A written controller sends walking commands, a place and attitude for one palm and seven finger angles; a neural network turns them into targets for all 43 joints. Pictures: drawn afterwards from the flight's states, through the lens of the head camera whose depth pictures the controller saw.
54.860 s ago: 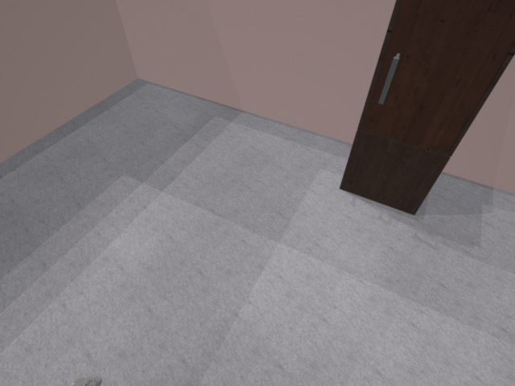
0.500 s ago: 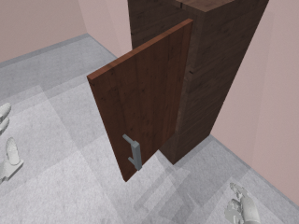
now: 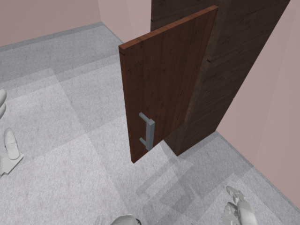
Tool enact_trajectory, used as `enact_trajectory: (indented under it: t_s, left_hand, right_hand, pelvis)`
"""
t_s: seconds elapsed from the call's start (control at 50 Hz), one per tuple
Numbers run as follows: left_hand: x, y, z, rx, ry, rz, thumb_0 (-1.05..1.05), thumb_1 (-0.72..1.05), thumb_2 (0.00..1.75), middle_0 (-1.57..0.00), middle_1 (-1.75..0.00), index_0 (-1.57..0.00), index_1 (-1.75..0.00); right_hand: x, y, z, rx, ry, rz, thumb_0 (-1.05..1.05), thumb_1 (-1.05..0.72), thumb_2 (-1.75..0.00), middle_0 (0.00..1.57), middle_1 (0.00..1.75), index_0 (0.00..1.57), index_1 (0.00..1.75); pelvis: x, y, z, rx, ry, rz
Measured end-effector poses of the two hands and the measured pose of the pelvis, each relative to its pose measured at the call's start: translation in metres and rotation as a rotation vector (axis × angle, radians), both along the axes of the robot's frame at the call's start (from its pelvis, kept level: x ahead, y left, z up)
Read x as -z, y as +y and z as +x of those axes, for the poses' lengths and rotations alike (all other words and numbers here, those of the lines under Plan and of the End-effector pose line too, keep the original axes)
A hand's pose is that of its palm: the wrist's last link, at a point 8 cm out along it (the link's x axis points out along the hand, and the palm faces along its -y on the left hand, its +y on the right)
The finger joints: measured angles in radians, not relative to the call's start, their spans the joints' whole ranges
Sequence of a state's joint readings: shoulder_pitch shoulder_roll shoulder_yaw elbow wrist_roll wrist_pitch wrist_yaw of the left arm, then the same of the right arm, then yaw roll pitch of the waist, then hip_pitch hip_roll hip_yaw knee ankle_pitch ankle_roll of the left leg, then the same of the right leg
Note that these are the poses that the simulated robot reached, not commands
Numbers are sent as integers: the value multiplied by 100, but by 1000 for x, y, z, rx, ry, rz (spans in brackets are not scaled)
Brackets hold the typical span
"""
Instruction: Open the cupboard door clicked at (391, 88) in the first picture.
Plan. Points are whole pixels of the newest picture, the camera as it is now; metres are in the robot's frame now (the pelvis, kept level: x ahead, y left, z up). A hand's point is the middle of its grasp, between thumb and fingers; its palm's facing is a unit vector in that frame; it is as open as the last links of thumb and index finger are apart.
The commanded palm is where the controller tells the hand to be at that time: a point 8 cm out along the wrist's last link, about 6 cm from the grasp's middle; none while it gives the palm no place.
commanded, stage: step back with the hand held close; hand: left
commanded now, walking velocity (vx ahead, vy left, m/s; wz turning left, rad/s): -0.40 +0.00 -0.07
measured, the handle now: (145, 132) +0.42 +0.05 -0.08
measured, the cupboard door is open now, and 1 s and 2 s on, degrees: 98 98 98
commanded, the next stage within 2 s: stop stepping back and stand still in 0.30 s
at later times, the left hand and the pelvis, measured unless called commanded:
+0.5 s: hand (22, 181) +0.16 +0.22 +0.18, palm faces +0.28 -0.83 -0.49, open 7.4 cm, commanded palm +0.09 +0.28 +0.19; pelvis -0.07 -0.01 -0.01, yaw -4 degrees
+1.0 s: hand out of the picture +0.12 +0.24 +0.18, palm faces +0.35 -0.79 -0.51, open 7.4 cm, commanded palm +0.09 +0.28 +0.19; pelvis -0.08 +0.00 +0.01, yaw -6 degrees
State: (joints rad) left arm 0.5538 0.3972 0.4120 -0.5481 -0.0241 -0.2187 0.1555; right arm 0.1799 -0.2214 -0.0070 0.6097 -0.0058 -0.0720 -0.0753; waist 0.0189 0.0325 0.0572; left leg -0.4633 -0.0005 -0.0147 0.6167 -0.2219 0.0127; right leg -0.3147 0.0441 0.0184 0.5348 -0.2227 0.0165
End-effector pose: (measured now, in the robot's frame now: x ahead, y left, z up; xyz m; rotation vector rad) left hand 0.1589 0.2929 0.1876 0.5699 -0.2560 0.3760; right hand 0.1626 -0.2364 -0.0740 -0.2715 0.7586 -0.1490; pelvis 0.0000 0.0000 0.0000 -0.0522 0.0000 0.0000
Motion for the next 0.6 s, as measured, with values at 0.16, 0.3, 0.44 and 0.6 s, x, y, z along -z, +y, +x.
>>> enact_trajectory:
  t_s: [0.16,0.3,0.44,0.6]
  left_hand:
    - [-13,22,-8,9,-25,62,1,89,90,-21,-30,-22,-30]
    - [-10,4,-30,22,-17,-14,1,89,90,-20,-30,-21,-30]
    - [-7,-28,-32,177,-41,11,1,89,90,-21,-30,-21,-30]
    - [-9,-11,-56,136,-11,55,1,89,90,-21,-30,-22,-30]
  right_hand:
    - [-14,13,-15,9,-39,-10,1,-90,-90,20,30,20,30]
    - [-15,18,-28,-39,-60,37,1,-90,-90,20,30,20,30]
    - [4,-2,-71,50,-32,44,1,-90,-90,20,30,21,30]
    - [4,-32,-133,173,3,-17,1,-90,-90,20,30,20,30]
  pelvis:
    - [-6,7,-20,-4,8,-28]
    - [-7,-1,-42,58,86,5]
    - [5,-7,-72,88,31,5]
    - [6,-6,-70,73,-9,18]
